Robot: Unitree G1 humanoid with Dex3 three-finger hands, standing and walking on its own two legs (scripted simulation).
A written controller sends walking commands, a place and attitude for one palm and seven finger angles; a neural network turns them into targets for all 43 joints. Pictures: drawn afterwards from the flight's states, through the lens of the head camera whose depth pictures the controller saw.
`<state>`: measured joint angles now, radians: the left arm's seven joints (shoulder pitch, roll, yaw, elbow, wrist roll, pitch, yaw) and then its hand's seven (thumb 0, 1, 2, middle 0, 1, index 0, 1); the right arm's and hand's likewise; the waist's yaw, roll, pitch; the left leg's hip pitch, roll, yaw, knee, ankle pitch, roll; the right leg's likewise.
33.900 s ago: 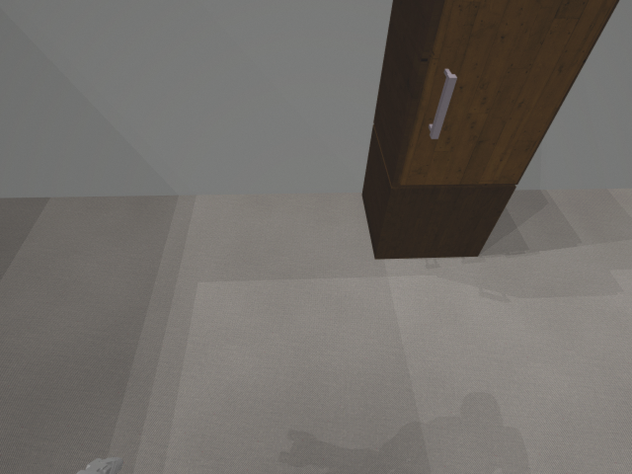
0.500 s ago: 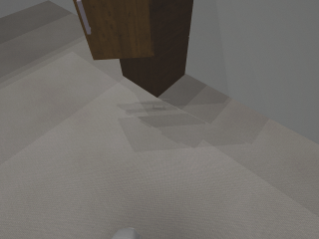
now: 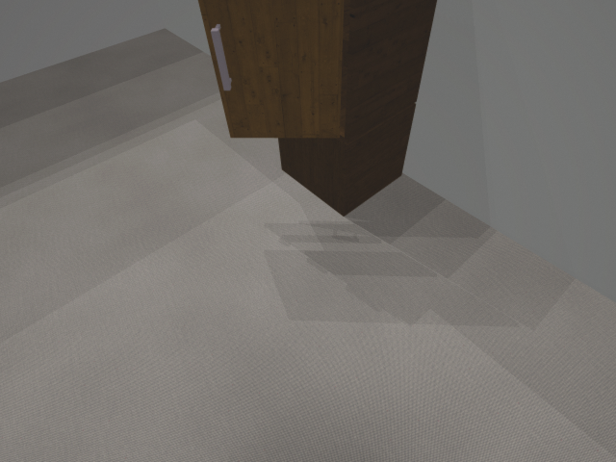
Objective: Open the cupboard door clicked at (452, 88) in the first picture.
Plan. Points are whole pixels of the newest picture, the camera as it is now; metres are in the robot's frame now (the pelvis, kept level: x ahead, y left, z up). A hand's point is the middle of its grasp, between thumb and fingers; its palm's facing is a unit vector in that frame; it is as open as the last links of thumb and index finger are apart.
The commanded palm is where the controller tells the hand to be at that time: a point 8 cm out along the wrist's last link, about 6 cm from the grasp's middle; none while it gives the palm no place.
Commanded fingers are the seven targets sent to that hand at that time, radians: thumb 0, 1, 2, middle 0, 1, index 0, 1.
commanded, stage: take the last steps up to it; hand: left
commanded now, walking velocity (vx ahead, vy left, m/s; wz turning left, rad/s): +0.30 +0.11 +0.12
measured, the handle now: (222, 58) +1.16 +0.34 -0.03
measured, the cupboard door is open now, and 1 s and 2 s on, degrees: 46 46 46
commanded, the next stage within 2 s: come to a stop and stand still in 1.50 s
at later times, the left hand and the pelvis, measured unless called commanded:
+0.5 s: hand out of the picture +0.10 +0.24 -0.17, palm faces +0.12 -0.98 -0.16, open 7.4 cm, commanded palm none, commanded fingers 0.00 0.90 0.90 -0.20 -0.30 -0.20 -0.30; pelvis +0.16 +0.08 +0.00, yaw +2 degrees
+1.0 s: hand (199, 305) +0.39 +0.24 -0.14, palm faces +0.09 -0.97 -0.23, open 7.1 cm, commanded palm none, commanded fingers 0.00 0.90 0.90 -0.20 -0.30 -0.20 -0.30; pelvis +0.33 +0.05 +0.02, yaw +2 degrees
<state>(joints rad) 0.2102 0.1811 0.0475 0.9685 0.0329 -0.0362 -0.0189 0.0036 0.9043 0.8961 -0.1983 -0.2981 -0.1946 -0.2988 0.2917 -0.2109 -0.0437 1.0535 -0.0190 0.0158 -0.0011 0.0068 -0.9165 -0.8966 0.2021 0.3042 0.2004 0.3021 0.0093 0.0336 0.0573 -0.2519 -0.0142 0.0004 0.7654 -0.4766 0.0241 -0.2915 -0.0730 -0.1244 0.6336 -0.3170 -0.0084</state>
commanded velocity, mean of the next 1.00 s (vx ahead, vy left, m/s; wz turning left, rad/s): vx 0.30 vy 0.05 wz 0.01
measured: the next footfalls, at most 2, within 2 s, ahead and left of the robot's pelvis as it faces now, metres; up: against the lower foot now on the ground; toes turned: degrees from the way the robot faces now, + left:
left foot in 0.38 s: +0.23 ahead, +0.19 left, +0.00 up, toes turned +12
right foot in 0.80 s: +0.36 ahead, -0.04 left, +0.00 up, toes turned -7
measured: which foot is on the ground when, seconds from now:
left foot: up 0.00-0.36, down 0.38-0.82, up 0.84-1.00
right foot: down 0.00-0.38, up 0.40-0.78, down 0.80-1.00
